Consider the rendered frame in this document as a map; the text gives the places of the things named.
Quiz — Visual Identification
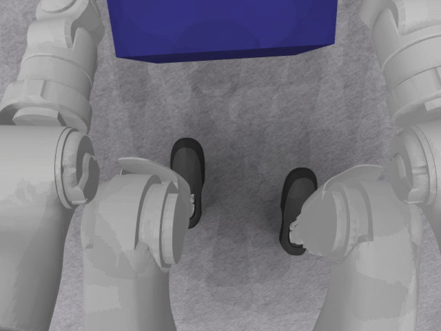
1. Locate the left robot upper arm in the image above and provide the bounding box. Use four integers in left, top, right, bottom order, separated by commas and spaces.
0, 125, 100, 331

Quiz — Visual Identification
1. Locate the robot left forearm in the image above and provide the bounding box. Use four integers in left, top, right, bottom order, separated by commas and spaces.
0, 0, 105, 135

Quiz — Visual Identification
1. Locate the right robot upper arm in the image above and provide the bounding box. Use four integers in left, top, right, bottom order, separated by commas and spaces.
387, 119, 441, 255

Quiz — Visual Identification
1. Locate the carton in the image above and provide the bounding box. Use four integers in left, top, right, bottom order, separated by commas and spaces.
107, 0, 338, 63

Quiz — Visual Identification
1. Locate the left robot thigh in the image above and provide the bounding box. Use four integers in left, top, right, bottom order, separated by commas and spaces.
82, 174, 187, 331

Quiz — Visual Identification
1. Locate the robot left foot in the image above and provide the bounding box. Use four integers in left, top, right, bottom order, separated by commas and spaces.
170, 138, 205, 229

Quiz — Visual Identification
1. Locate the robot right forearm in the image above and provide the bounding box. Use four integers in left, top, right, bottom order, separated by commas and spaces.
358, 0, 441, 128

